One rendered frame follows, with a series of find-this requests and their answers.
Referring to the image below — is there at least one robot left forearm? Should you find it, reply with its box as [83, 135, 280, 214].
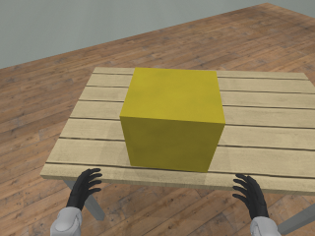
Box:
[50, 206, 83, 236]

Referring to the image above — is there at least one right robot hand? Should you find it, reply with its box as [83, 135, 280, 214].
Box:
[232, 174, 269, 220]

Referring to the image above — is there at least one table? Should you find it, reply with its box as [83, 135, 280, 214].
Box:
[39, 67, 315, 235]

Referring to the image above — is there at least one robot right forearm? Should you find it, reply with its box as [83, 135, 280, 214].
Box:
[250, 216, 282, 236]

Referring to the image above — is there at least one left robot hand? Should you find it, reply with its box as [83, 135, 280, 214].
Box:
[66, 168, 102, 211]

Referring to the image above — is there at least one carton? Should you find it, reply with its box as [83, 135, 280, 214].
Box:
[119, 67, 225, 173]

